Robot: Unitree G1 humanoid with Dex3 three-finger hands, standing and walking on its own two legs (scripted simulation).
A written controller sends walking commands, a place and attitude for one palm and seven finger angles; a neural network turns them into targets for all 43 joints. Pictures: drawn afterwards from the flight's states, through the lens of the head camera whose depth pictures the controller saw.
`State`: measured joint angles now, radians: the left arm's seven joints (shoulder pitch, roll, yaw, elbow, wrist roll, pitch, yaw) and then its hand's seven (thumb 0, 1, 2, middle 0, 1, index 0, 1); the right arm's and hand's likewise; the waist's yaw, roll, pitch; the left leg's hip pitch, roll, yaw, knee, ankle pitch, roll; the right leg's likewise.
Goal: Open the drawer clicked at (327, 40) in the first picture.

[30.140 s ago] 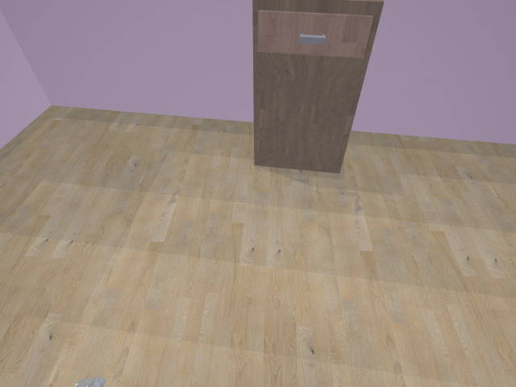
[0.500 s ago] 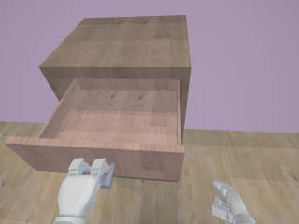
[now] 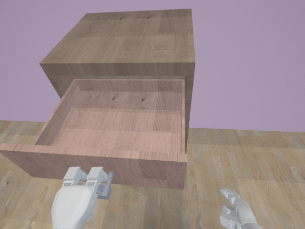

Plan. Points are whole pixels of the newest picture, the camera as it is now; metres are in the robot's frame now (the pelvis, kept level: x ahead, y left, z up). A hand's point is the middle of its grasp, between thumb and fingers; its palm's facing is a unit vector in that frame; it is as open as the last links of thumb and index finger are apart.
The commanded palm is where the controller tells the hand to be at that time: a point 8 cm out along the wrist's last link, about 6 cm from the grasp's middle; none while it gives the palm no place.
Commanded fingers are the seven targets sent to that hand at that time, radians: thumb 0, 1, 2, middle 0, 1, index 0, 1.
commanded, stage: open the thumb to release the handle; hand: left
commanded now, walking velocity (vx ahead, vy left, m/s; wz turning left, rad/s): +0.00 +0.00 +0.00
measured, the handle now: (91, 182) +0.22 +0.18 +0.03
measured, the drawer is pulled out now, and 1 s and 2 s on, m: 0.30 0.28 0.26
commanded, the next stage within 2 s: lift the hand off the handle in 0.46 s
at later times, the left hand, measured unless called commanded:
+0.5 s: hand (90, 199) +0.19 +0.18 +0.02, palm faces +0.04 -0.13 -0.99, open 12.5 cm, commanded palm +0.15 +0.19 +0.07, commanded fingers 0.00 -0.50 0.30 -0.30 -1.20 -0.30 -1.20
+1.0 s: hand (90, 196) +0.19 +0.18 +0.02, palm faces +0.03 -0.12 -0.99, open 13.6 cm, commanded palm +0.16 +0.19 +0.09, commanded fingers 0.00 -0.50 0.30 -0.30 -1.20 -0.30 -1.20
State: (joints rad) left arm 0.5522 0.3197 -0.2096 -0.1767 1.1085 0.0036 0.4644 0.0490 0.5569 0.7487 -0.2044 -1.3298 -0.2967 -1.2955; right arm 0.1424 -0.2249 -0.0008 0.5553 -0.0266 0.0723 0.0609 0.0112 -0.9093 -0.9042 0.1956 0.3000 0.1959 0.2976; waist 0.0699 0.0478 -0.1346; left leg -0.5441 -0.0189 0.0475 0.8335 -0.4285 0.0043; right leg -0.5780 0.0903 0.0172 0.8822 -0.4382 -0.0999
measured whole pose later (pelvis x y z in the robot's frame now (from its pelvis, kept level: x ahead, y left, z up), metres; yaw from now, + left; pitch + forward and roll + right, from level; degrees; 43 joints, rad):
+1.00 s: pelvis +0.00 +0.00 +0.01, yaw +0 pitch +7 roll +2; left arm 0.40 0.31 -0.25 -0.09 1.09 0.06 0.42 0.00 -0.49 0.30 -0.28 -1.24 -0.36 -1.23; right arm 0.11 -0.22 0.00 0.59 -0.01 0.09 0.03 0.01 -0.91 -0.90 0.20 0.30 0.20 0.30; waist 0.08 0.05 -0.12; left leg -0.50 -0.02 0.04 0.78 -0.40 0.01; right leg -0.53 0.09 0.01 0.82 -0.41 -0.10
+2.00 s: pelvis -0.01 +0.00 +0.01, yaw +1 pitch +8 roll +2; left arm 0.32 0.30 -0.23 -0.04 1.07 0.04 0.44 0.00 -0.49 0.30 -0.53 -0.77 -0.52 -0.95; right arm 0.11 -0.22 -0.01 0.62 -0.01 0.11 0.03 0.01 -0.91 -0.90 0.20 0.30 0.20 0.30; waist 0.08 0.06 -0.13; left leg -0.54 -0.03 0.03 0.79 -0.39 0.00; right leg -0.57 0.08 0.01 0.84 -0.40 -0.10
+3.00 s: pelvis +0.00 +0.02 +0.02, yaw -1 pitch +5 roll +1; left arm 0.31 0.31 -0.29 -0.05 1.05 0.12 0.29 0.00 -0.49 0.30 -0.33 -0.49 -0.42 -0.48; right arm 0.10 -0.22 -0.01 0.57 -0.01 0.11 0.04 0.01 -0.91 -0.90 0.20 0.30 0.20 0.30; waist 0.05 0.07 -0.10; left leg -0.42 -0.03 0.06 0.70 -0.37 0.03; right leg -0.45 0.09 0.04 0.74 -0.37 -0.08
